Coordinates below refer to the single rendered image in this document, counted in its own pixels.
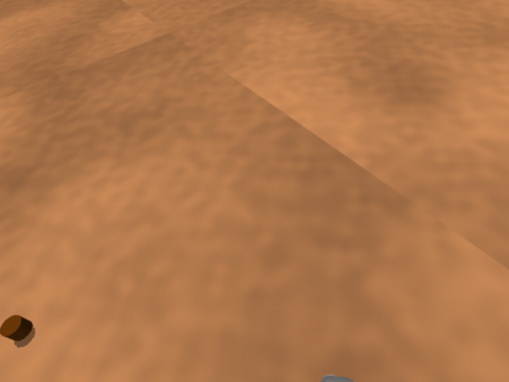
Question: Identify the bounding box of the tin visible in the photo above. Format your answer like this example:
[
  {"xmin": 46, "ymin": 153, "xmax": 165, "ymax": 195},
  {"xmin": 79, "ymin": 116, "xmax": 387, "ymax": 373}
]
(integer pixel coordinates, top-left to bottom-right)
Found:
[{"xmin": 0, "ymin": 315, "xmax": 33, "ymax": 341}]

